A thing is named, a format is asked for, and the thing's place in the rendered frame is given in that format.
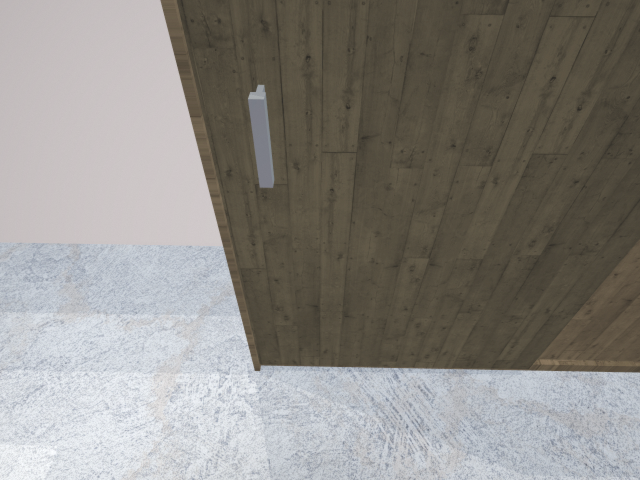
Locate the wardrobe door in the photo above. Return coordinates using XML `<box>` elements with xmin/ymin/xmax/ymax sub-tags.
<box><xmin>177</xmin><ymin>0</ymin><xmax>640</xmax><ymax>369</ymax></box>
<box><xmin>538</xmin><ymin>240</ymin><xmax>640</xmax><ymax>361</ymax></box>

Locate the handle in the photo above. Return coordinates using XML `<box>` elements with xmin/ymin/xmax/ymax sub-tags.
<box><xmin>248</xmin><ymin>85</ymin><xmax>274</xmax><ymax>188</ymax></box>

